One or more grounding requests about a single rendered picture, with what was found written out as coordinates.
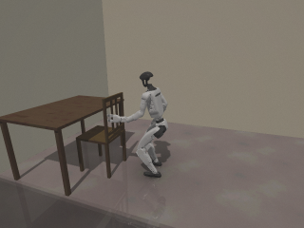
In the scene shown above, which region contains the robot right thigh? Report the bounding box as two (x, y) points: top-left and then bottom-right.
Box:
(144, 122), (156, 135)

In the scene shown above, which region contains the chair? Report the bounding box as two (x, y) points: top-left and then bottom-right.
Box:
(76, 92), (126, 179)

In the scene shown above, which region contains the left robot hand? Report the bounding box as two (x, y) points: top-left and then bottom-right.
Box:
(106, 114), (126, 124)

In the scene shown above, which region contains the humanoid robot torso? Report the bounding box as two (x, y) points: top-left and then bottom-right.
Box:
(146, 89), (168, 133)

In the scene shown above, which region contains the robot right upper arm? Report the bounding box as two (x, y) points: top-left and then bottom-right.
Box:
(157, 87), (168, 108)

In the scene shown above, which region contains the table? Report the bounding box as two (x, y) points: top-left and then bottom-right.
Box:
(0, 95), (124, 196)

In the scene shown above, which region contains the robot left upper arm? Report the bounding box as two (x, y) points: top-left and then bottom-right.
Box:
(139, 92), (151, 118)

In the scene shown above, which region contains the robot left forearm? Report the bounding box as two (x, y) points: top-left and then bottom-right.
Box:
(120, 111), (142, 123)

